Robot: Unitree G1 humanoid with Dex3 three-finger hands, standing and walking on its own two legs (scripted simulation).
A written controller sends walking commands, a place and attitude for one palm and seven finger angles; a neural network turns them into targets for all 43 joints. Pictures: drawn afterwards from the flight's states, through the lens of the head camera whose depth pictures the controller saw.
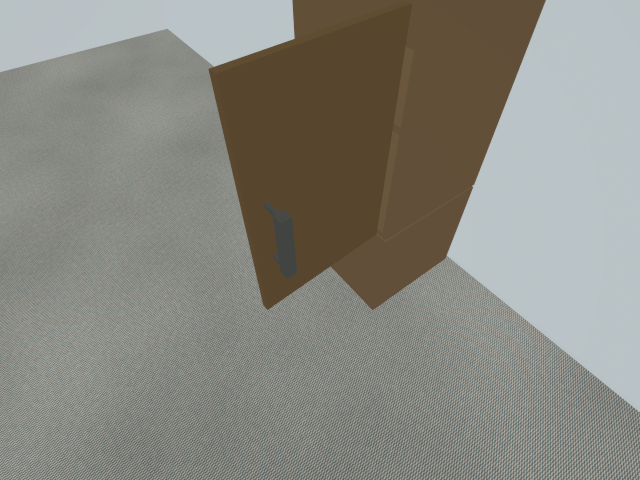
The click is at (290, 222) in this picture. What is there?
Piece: cupboard door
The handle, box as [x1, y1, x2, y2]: [264, 202, 296, 278]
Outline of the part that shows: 266,202 264,203 264,207 273,215 278,253 275,253 272,256 280,265 281,272 288,278 296,272 291,217 284,210 279,212 270,203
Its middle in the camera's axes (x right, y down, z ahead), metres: -0.08 +0.01 +0.75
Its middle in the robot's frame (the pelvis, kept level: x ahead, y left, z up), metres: +0.55 +0.12 -0.10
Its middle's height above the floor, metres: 0.68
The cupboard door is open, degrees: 93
